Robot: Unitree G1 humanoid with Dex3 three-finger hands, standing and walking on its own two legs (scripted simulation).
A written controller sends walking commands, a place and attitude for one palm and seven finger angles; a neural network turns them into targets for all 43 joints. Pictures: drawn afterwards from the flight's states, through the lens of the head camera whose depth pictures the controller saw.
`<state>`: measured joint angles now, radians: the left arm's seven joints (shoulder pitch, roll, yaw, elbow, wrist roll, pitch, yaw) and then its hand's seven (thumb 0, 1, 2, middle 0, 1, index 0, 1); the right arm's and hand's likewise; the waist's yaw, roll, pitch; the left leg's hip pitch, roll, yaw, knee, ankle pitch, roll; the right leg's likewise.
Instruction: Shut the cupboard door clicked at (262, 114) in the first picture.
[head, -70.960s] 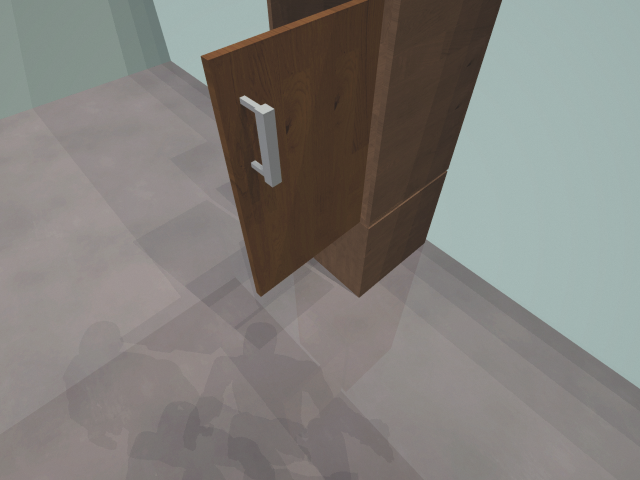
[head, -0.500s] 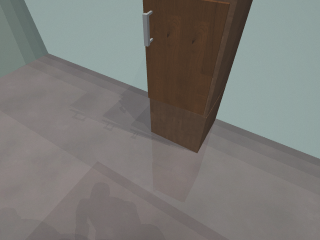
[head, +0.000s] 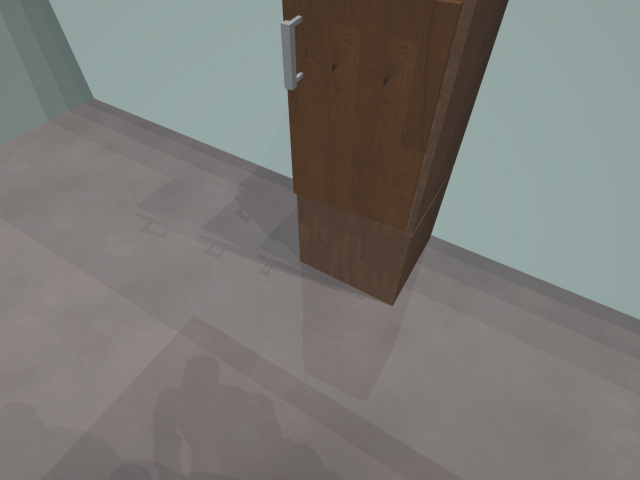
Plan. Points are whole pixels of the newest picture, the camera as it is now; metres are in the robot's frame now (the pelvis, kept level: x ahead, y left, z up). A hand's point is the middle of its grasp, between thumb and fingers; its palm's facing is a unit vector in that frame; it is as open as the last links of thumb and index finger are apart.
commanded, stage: walk to a spot facing it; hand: left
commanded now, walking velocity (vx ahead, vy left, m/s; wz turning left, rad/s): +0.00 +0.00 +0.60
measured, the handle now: (294, 53) +0.93 +0.10 +0.11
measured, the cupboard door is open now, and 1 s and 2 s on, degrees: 5 5 5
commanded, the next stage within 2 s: turn to face it in 1.80 s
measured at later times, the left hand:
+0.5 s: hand out of the picture +0.04 +0.24 -0.18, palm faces +0.25 -0.93 -0.25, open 7.4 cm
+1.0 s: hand out of the picture -0.06 +0.18 -0.18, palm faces +0.57 -0.77 -0.27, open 7.4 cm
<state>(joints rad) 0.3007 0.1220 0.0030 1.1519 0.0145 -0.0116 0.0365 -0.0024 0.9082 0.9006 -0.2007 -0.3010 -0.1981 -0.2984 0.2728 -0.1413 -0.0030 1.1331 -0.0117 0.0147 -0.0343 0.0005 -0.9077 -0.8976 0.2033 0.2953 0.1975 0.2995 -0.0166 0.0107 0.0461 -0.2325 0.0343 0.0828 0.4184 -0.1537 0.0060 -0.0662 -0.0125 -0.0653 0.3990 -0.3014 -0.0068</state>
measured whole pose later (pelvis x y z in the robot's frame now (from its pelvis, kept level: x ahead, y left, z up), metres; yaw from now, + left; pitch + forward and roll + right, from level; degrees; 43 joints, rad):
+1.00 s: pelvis +0.02 -0.02 -0.02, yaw +36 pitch +0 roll +2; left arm 0.25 0.22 0.06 0.88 0.03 0.01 0.02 0.00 0.90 0.90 -0.20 -0.30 -0.20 -0.30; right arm 0.14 -0.25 -0.06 0.88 -0.02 0.07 0.03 0.00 -0.91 -0.90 0.20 0.30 0.20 0.30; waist -0.01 -0.03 0.14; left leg -0.33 0.01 0.07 0.65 -0.31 -0.02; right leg -0.23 -0.17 -0.19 0.66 -0.42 0.04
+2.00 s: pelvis +0.16 +0.18 -0.01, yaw +69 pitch +0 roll +1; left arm 0.14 0.21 0.07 0.86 0.04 -0.02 -0.01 0.00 0.91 0.90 -0.20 -0.30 -0.20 -0.30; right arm 0.28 -0.19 -0.03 0.98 -0.03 -0.01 0.00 0.00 -0.90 -0.90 0.21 0.30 0.20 0.30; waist -0.03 0.01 0.07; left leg -0.21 -0.03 0.02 0.52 -0.31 0.03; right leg -0.47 -0.08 -0.05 0.68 -0.22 0.05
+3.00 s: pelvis +0.21 +0.31 -0.02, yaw +37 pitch +1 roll -1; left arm 0.17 0.24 0.07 0.88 0.02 0.07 -0.01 0.00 0.90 0.90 -0.20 -0.30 -0.20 -0.30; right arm 0.17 -0.24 -0.03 0.85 -0.02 0.02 -0.02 0.00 -0.90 -0.90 0.20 0.30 0.20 0.30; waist -0.01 -0.02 0.09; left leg -0.35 0.05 0.04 0.62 -0.28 -0.03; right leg -0.36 0.03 0.09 0.66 -0.37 0.02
